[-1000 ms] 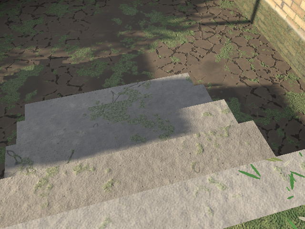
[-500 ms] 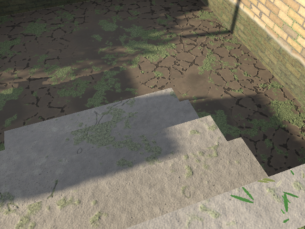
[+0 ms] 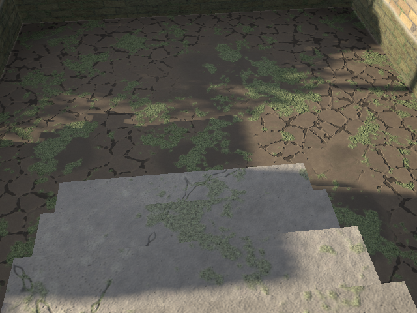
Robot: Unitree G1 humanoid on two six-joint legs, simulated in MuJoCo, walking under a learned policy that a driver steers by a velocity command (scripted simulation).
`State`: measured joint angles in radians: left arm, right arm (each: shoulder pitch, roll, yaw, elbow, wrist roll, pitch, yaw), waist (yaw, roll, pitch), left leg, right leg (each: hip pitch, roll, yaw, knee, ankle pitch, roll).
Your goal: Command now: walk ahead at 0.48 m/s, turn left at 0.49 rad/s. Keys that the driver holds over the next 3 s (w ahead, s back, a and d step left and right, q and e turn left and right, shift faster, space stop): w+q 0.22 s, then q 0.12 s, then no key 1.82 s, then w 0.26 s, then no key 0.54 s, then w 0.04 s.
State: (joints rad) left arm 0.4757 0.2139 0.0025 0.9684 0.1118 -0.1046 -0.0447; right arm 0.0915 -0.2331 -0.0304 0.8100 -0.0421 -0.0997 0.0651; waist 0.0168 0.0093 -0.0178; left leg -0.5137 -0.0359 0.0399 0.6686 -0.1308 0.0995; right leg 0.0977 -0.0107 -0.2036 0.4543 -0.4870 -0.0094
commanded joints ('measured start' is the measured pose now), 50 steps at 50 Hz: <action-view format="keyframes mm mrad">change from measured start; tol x64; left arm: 1 147 51 -4 -13 56 -13 -22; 17 -609 61 -34 -363 -1 20 20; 25 238 240 90 -121 -40 54 10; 50 -164 86 23 -73 -112 -9 -42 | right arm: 1 502 -240 -83 104 -1 -18 -54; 50 244 -62 -11 13 38 35 21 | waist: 1 -135 189 -243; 50 -7 -14 75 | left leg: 1 906 120 -343 38 506 343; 13 -380 -4 -276 -127 77 160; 17 815 104 -596 318 -8 119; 21 -619 -57 -405 219 -551 94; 28 -704 -96 -181 1643 -719 -172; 50 135 135 -54 -202 -111 -139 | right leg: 1 -630 -62 60 869 281 72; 13 -270 -20 128 733 441 55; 17 -1479 -99 369 248 540 82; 26 677 -512 366 308 1946 -466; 32 -692 -291 247 -155 732 -200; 50 -383 -78 199 -125 0 -22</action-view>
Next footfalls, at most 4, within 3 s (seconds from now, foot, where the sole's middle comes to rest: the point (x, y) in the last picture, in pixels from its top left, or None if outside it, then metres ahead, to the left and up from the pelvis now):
0.48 right None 0.45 -0.11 -0.93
0.86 left None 0.41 0.13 -0.93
2.90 right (219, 274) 0.81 0.00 -1.11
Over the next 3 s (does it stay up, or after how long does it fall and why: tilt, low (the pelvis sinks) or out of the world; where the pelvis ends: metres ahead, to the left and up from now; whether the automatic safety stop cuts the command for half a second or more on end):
stays up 0.67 0.05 -0.33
